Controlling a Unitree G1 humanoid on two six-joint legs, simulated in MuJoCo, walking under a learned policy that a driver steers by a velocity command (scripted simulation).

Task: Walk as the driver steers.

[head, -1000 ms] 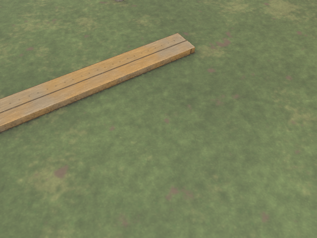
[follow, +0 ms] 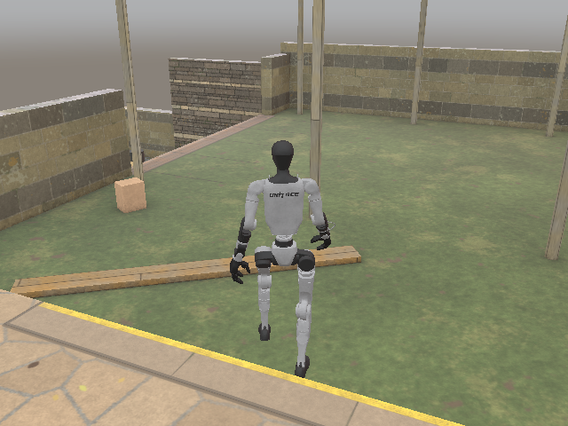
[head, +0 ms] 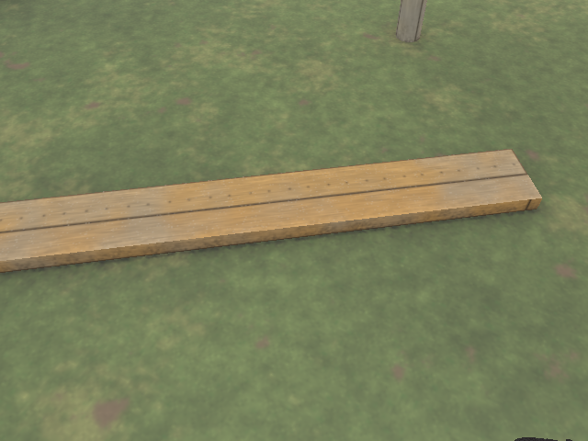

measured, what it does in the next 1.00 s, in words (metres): walks ahead, turning left: left foot, then right foot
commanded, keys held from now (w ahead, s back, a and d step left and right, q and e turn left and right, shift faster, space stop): w+q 0.40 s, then w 0.60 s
